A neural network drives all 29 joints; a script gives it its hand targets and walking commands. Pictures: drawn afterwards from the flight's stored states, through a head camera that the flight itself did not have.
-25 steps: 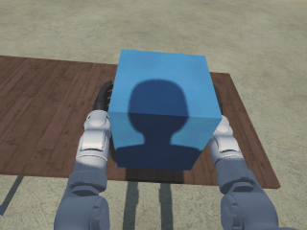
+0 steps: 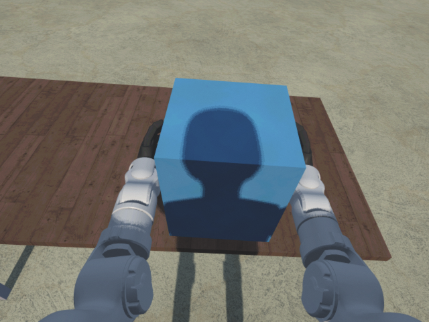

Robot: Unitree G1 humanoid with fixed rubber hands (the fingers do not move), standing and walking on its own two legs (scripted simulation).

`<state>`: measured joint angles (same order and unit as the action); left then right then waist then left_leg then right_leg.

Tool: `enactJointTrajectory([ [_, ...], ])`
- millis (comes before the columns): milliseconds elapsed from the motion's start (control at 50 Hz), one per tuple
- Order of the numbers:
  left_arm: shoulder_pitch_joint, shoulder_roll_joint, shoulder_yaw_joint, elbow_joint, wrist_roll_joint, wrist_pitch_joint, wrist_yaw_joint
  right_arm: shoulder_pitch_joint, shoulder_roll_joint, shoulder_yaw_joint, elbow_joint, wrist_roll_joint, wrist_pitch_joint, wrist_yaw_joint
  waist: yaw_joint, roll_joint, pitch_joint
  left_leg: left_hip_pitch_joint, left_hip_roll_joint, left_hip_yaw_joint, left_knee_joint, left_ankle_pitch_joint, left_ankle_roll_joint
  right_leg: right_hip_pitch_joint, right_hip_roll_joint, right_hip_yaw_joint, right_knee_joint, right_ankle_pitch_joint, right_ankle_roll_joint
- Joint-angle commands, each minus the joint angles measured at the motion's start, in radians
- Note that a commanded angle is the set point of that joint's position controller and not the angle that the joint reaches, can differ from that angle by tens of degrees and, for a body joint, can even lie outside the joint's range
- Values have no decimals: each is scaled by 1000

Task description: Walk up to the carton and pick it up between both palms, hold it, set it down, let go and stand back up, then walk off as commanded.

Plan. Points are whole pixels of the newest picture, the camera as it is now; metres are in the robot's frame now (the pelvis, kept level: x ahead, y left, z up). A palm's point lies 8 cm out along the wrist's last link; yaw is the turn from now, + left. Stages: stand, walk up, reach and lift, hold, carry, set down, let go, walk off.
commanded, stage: set down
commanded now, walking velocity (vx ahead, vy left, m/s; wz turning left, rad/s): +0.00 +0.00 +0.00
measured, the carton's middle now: (224, 164) +0.38 -0.03 +0.09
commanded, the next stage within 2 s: none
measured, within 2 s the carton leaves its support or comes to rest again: rests again in 1.44 s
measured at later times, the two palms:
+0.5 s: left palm (151, 164) +0.42 +0.12 +0.05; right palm (291, 168) +0.39 -0.18 +0.07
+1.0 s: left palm (152, 175) +0.41 +0.12 +0.03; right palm (290, 178) +0.38 -0.18 +0.05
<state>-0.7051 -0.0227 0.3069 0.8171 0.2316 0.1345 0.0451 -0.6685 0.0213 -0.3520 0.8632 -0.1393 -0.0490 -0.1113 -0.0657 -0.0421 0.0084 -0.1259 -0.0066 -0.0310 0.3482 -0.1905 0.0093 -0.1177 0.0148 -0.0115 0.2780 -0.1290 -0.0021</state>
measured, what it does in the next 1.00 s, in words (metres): stands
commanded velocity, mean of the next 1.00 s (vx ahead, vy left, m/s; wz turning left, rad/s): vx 0.00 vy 0.00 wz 0.00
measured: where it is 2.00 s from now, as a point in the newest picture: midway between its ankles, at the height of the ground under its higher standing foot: outside the picture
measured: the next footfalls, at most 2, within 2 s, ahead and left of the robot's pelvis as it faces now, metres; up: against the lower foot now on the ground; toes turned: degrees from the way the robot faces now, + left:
none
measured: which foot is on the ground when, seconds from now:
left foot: down 0.00-1.00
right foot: down 0.00-1.00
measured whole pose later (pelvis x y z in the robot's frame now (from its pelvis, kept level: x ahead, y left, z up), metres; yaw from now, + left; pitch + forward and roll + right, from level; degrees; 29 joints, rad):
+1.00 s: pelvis +0.01 +0.01 +0.00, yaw +0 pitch +8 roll -1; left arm -0.70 0.01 0.24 1.09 0.15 -0.17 0.09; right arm -0.61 0.04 -0.40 0.92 -0.22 -0.21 -0.10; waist -0.07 0.01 -0.07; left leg -0.33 0.00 -0.02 0.41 -0.21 0.02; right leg -0.30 0.01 -0.02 0.30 -0.14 0.01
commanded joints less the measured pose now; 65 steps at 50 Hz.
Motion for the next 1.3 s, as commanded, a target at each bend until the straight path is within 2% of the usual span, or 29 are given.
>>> enactJointTrajectory([
  [0, -747, -565, -324, -163, -40, -126, -140, -740, 571, 341, -186, -41, -96, 161, 3, 41, -635, 48, -17, 77, -40, 266, -61, 297, 9, -58, 47, 373, 40],
  [140, -757, -560, -333, -139, -46, -178, -135, -720, 592, 338, -174, -65, -115, 165, 1, 58, -702, 36, -13, 78, -18, 323, -68, 292, 6, -53, 68, 445, 40],
  [440, -720, -586, -377, -102, -57, -262, -116, -640, 601, 360, -150, -66, -156, 167, -25, 81, -781, 70, 5, 57, 52, 519, -97, 242, 13, -54, 101, 598, 32],
  [520, -711, -594, -387, -97, -59, -288, -108, -614, 612, 377, -140, -66, -172, 169, -21, 84, -799, 75, 10, 51, 68, 557, -102, 229, 15, -51, 107, 622, 28],
  [800, -711, -594, -376, -27, -49, -376, -95, -598, 629, 373, -107, -102, -218, 173, -9, 72, -811, 8, 12, 52, 66, 507, -95, 221, 7, -42, 121, 608, 25],
  [1040, -763, -573, -321, 83, -33, -447, -103, -599, 634, 282, -36, -175, -238, 177, -28, 72, -801, -53, 12, 54, 39, 361, -84, 186, -2, -41, 109, 484, 21],
  [1280, -779, -546, -252, 175, 4, -499, -108, -594, 643, 212, 7, -247, -266, 194, -31, 73, -797, -91, 15, 50, 34, 301, -78, 160, -6, -46, 117, 428, 18],
])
